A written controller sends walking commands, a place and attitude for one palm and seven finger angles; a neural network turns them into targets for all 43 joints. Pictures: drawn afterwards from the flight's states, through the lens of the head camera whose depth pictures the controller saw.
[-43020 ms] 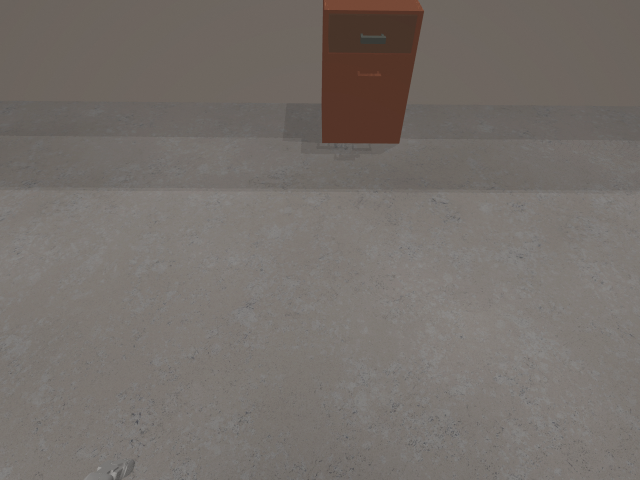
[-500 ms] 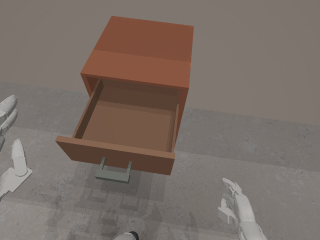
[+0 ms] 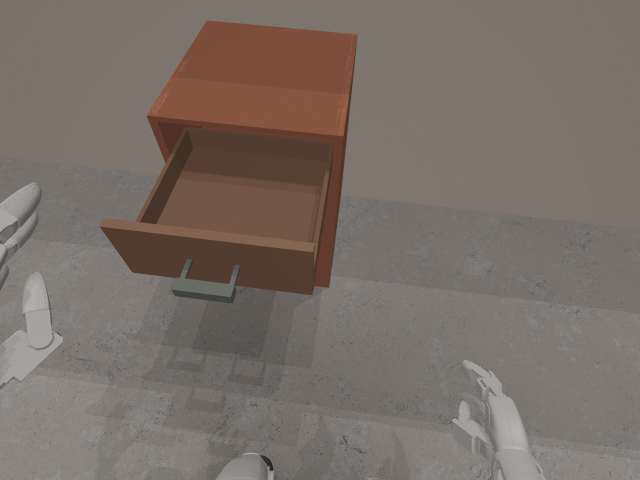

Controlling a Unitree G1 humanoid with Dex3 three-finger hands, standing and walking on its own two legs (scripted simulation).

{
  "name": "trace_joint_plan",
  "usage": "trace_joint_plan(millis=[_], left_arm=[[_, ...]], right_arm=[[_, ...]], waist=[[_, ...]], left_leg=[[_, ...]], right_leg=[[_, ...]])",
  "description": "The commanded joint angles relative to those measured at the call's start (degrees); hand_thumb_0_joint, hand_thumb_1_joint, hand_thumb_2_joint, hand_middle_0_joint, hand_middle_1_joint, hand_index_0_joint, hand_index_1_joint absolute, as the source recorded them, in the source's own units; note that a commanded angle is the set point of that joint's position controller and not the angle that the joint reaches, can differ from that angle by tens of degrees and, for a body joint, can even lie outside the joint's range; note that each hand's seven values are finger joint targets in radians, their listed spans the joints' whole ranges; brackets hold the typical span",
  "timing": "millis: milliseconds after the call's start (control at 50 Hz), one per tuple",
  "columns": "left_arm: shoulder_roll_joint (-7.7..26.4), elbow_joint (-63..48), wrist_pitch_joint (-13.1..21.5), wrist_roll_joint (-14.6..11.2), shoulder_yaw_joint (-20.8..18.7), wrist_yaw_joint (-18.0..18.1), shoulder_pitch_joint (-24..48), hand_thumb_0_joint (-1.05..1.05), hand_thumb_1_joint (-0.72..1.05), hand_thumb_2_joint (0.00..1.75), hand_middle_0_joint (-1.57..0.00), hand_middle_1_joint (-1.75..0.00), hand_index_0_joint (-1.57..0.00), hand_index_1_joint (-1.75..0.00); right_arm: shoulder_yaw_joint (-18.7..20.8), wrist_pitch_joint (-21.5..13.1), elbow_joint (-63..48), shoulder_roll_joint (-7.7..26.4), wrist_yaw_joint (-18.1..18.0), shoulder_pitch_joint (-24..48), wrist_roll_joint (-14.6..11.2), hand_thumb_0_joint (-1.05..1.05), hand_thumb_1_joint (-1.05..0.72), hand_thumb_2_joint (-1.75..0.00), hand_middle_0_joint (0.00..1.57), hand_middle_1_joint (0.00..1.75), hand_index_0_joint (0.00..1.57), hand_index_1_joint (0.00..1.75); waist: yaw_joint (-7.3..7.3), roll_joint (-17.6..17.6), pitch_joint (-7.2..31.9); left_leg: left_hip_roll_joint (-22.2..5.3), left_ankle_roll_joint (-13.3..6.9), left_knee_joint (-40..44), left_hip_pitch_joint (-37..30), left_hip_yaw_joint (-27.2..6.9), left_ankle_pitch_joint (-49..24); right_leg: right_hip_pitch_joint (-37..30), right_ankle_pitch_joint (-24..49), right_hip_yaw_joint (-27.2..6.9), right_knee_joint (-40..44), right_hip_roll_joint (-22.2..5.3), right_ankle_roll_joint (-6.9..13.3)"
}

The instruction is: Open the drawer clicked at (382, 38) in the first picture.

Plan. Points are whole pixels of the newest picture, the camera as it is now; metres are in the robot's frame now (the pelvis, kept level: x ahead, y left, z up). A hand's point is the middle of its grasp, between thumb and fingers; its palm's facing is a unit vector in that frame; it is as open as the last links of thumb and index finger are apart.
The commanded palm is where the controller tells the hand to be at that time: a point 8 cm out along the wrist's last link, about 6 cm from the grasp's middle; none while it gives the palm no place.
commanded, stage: stop stepping back and stand still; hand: left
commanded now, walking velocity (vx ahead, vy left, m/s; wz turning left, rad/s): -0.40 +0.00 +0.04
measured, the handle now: (208, 279) +0.46 +0.24 -0.18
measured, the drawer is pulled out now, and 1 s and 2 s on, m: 0.30 0.30 0.30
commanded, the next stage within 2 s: let the arm hang, fingers relaxed in 1.10 s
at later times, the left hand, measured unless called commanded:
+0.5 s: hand out of the picture +0.07 +0.20 +0.19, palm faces +0.37 -0.76 -0.53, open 7.4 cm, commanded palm +0.01 +0.25 +0.19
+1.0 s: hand out of the picture +0.03 +0.22 +0.18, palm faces +0.47 -0.73 -0.50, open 7.4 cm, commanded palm -0.03 +0.25 +0.19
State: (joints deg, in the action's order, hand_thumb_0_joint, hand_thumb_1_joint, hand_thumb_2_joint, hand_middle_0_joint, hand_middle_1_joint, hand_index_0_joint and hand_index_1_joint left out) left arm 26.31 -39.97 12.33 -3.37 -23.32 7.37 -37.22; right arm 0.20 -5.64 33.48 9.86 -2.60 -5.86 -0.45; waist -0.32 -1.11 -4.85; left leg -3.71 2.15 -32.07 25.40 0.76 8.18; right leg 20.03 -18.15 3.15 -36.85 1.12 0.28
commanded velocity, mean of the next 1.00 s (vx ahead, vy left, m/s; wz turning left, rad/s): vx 0.15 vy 0.05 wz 0.00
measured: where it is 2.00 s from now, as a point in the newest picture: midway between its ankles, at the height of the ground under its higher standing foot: outside the picture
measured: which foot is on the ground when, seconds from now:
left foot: down 0.00-0.04, up 0.06-0.36, down 0.38-1.00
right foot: down 0.00-0.84, up 0.86-1.00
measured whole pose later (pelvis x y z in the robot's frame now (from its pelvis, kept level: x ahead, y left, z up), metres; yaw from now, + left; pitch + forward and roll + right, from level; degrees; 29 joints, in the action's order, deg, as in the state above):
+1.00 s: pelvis -0.12 -0.04 +0.01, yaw +7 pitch -1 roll +1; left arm 24.5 -31.6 12.4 -1.0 -21.7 8.6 -36.8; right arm 0.0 -6.8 35.3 10.0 -2.5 -14.8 -1.3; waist -0.7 -1.2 1.6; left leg 0.4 -1.6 -30.2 14.5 4.8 14.6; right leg 19.4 -24.7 1.4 -47.2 -0.2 -0.6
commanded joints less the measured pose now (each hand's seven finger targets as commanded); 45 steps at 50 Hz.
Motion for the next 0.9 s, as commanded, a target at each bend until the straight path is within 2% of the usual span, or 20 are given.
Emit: trace_joint_plan(millis=[0, 40, 60, 140, 240, 280, 360, 380, 420, 460, 500, 520, 560, 580, 620, 680, 740, 800, 840, 880], left_arm=[[5.59, -6.17, 4.48, -0.60, -7.21, 0.68, -3.37, 0.00, 0.90, 0.90, -0.20, -0.30, -0.20, -0.30], [5.31, -1.74, 3.07, -0.39, -5.26, 1.81, -4.52, 0.00, 0.90, 0.90, -0.20, -0.30, -0.20, -0.30], [5.59, 0.86, 2.32, -0.39, -6.52, 2.42, -2.73, 0.00, 0.90, 0.90, -0.20, -0.30, -0.20, -0.30], [5.03, 3.40, 2.56, 0.61, -3.88, 3.04, 2.85, 0.00, 0.90, 0.90, -0.20, -0.30, -0.20, -0.30], [3.91, -0.72, 2.95, 2.80, -1.39, 4.37, 6.74, 0.00, 0.90, 0.90, -0.20, -0.30, -0.20, -0.30], [4.09, -4.24, 3.39, 3.11, -1.67, 4.62, 4.87, 0.00, 0.90, 0.90, -0.20, -0.30, -0.20, -0.30], [5.18, -5.77, 5.77, 3.24, -3.31, 3.40, -1.80, 0.00, 0.90, 0.90, -0.20, -0.30, -0.20, -0.30], [5.53, -6.19, 5.29, 2.82, -4.17, 2.71, -4.14, 0.00, 0.90, 0.90, -0.20, -0.30, -0.20, -0.30], [6.51, -8.28, 4.80, 2.46, -6.36, 3.24, -4.08, 0.00, 0.90, 0.90, -0.20, -0.30, -0.20, -0.30], [5.99, -7.99, 4.12, 2.32, -5.66, 3.57, -2.45, 0.00, 0.90, 0.90, -0.20, -0.30, -0.20, -0.30], [4.75, -2.07, 3.86, 2.23, -5.35, 3.37, -2.73, 0.00, 0.90, 0.90, -0.20, -0.30, -0.20, -0.30], [4.31, -0.21, 3.69, 2.24, -4.66, 3.29, -1.03, 0.00, 0.90, 0.90, -0.20, -0.30, -0.20, -0.30], [3.69, 3.23, 3.24, 2.26, -3.74, 3.20, 2.14, 0.00, 0.90, 0.90, -0.20, -0.30, -0.20, -0.30], [3.07, 4.29, 3.44, 2.61, -2.47, 2.82, 5.78, 0.00, 0.90, 0.90, -0.20, -0.30, -0.20, -0.30], [4.11, 3.37, 4.62, 2.97, -2.45, 2.32, 11.08, 0.00, 0.90, 0.90, -0.20, -0.30, -0.20, -0.30], [4.19, -0.09, 3.43, 3.31, -1.71, 2.88, 9.25, 0.00, 0.90, 0.90, -0.20, -0.30, -0.20, -0.30], [4.01, -6.64, 3.62, 3.45, -1.14, 3.71, 7.39, 0.00, 0.90, 0.90, -0.20, -0.30, -0.20, -0.30], [4.78, -10.97, 3.78, 3.31, -1.88, 3.32, 4.49, 0.00, 0.90, 0.90, -0.20, -0.30, -0.20, -0.30], [5.16, -9.10, 2.53, 2.28, -4.11, 2.78, 3.39, 0.00, 0.90, 0.90, -0.20, -0.30, -0.20, -0.30], [3.78, -1.91, 2.16, 1.53, -3.21, 2.12, -0.41, 0.00, 0.90, 0.90, -0.20, -0.30, -0.20, -0.30]], right_arm=[[4.13, -3.19, -8.02, 9.20, -0.12, 2.08, -1.00, 0.00, -0.90, -0.90, 0.20, 0.30, 0.20, 0.30], [4.91, -1.23, -7.84, 8.20, -0.29, 0.70, -1.94, 0.00, -0.90, -0.90, 0.20, 0.30, 0.20, 0.30], [5.04, -0.19, -5.92, 8.42, -0.57, -0.02, -0.82, 0.00, -0.90, -0.90, 0.20, 0.30, 0.20, 0.30], [2.04, -0.44, -6.13, 7.06, -3.03, 0.78, 0.46, 0.00, -0.90, -0.90, 0.20, 0.30, 0.20, 0.30], [2.45, -4.32, -5.47, 8.52, -3.21, 0.11, 1.37, 0.00, -0.90, -0.90, 0.20, 0.30, 0.20, 0.30], [2.18, -5.06, -5.42, 8.28, -2.61, -1.76, 1.44, 0.00, -0.90, -0.90, 0.20, 0.30, 0.20, 0.30], [4.48, -6.22, -7.64, 10.53, -1.01, -2.53, 0.67, 0.00, -0.90, -0.90, 0.20, 0.30, 0.20, 0.30], [4.93, -5.61, -7.43, 10.66, -0.29, -2.11, -0.10, 0.00, -0.90, -0.90, 0.20, 0.30, 0.20, 0.30], [3.79, -5.07, -7.84, 7.91, -0.70, -0.95, -0.25, 0.00, -0.90, -0.90, 0.20, 0.30, 0.20, 0.30], [3.64, -4.58, -7.58, 8.85, -1.59, -1.25, 0.02, 0.00, -0.90, -0.90, 0.20, 0.30, 0.20, 0.30], [3.85, -4.30, -6.45, 9.82, -1.92, -2.93, 0.15, 0.00, -0.90, -0.90, 0.20, 0.30, 0.20, 0.30], [3.79, -4.12, -6.10, 9.63, -2.07, -2.66, 0.34, 0.00, -0.90, -0.90, 0.20, 0.30, 0.20, 0.30], [4.11, -3.60, -6.41, 9.54, -1.73, -3.33, -0.33, 0.00, -0.90, -0.90, 0.20, 0.30, 0.20, 0.30], [4.13, -3.34, -5.47, 9.71, -1.46, -3.08, -0.06, 0.00, -0.90, -0.90, 0.20, 0.30, 0.20, 0.30], [3.43, -3.27, -3.79, 8.71, -0.91, -4.71, 0.68, 0.00, -0.90, -0.90, 0.20, 0.30, 0.20, 0.30], [1.91, -3.29, -5.23, 6.97, -1.59, -2.65, 0.72, 0.00, -0.90, -0.90, 0.20, 0.30, 0.20, 0.30], [1.76, -4.22, -5.49, 7.78, -1.59, -3.30, 1.91, 0.00, -0.90, -0.90, 0.20, 0.30, 0.20, 0.30], [2.73, -4.18, -6.86, 8.87, -0.77, -1.72, 2.05, 0.00, -0.90, -0.90, 0.20, 0.30, 0.20, 0.30], [2.68, -4.33, -7.84, 5.24, -0.09, -1.94, 0.31, 0.00, -0.90, -0.90, 0.20, 0.30, 0.20, 0.30], [2.32, -4.16, -7.20, 6.30, 0.63, -0.79, -0.88, 0.00, -0.90, -0.90, 0.20, 0.30, 0.20, 0.30]], waist=[[0.52, 0.91, 10.81], [0.01, -12.23, 8.44], [-0.94, -7.43, 7.75], [-2.32, -8.09, 7.98], [0.32, -10.37, 8.75], [-0.22, -6.30, 10.56], [0.04, 10.66, 10.49], [0.53, 10.62, 15.18], [-0.20, 14.74, 10.01], [-0.96, 11.29, 3.58], [-0.41, 7.99, 1.41], [-0.28, 1.83, 0.28], [-0.24, -12.87, -0.66], [-0.76, -12.67, -0.60], [-2.46, -9.64, 3.44], [-0.87, -11.81, 8.83], [-1.02, -3.59, 10.55], [0.11, 14.82, 11.56], [0.09, 13.70, 6.52], [0.14, 8.29, 0.86]], left_leg=[[-3.93, -3.22, -0.87, 6.87, -1.34, 19.38], [5.42, -0.09, -31.50, -2.14, -1.55, 20.34], [4.90, -0.23, -37.95, -1.69, -3.13, 17.79], [3.58, -0.52, -27.85, -1.33, -0.28, 13.30], [6.17, -4.79, 0.50, -7.49, 4.85, 17.85], [5.80, -5.85, 13.41, -11.37, 5.10, 15.65], [-6.03, -9.39, 20.92, -10.13, -6.78, 12.20], [-7.31, -9.46, 17.91, -11.06, -4.31, 6.94], [-8.11, -9.45, 20.26, -1.45, -8.08, 21.48], [-7.71, -9.20, 18.31, 3.24, -7.26, 21.68], [-4.55, -8.55, 11.97, 6.15, -4.94, 22.03], [-1.18, -7.59, 6.33, 7.26, -3.12, 24.09], [5.68, -5.07, -13.58, 3.20, 0.71, 23.24], [5.72, -4.84, -21.72, 0.73, -1.71, 20.32], [4.88, -4.46, -20.47, -6.06, -0.69, 17.09], [6.72, -5.35, -2.07, -14.87, 4.99, 18.56], [6.05, -6.04, 10.21, -17.12, 4.43, 14.97], [-7.29, -10.12, 20.36, -10.67, -8.33, 18.14], [-12.94, -13.77, 24.26, 3.41, -12.10, 23.62], [-13.67, -13.09, 21.95, 6.77, -9.91, 23.60]], right_leg=[[-8.41, 0.21, -5.35, 9.92, -7.60, -0.05], [14.05, -27.44, -30.61, 32.43, -22.63, 5.51], [15.29, -27.40, -30.35, 33.91, -22.67, 4.66], [6.17, -24.10, -15.01, 28.11, -15.64, 2.30], [-9.00, -12.09, -14.44, 29.00, -15.64, -0.01], [-12.75, -10.64, -12.67, 27.33, -14.41, -0.47], [-12.90, -0.91, -3.26, 7.67, -3.34, -1.61], [-14.31, 0.80, -1.44, 1.44, -1.73, -2.96], [-13.13, -4.46, 0.41, -1.33, -1.47, -1.00], [-13.40, -2.36, 0.09, 0.02, -0.52, -0.51], [-15.95, -4.27, -4.15, 6.29, -1.44, 0.40], [-14.57, -9.97, -10.66, 12.26, -3.82, 1.51], [-2.91, -30.44, -33.78, 31.14, -15.59, 4.92], [2.02, -34.18, -38.55, 35.29, -19.01, 4.47], [5.41, -31.37, -30.68, 34.98, -16.87, 2.93], [2.89, -23.97, -16.90, 32.02, -12.05, 2.31], [-3.42, -16.44, -13.25, 25.88, -9.44, 0.66], [-7.39, -6.34, -4.12, -3.57, -0.61, -1.65], [-7.21, -7.06, -2.94, -28.57, 0.97, -2.94], [-1.91, -7.09, -6.32, -29.81, -1.21, -1.65]])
